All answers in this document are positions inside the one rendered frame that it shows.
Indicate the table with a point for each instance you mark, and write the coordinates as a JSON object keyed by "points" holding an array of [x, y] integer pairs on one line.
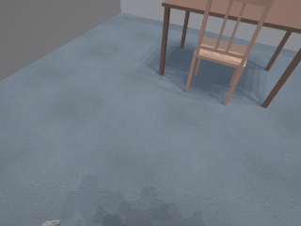
{"points": [[283, 15]]}

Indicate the chair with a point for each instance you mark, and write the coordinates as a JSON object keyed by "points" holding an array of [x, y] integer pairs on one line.
{"points": [[226, 52]]}

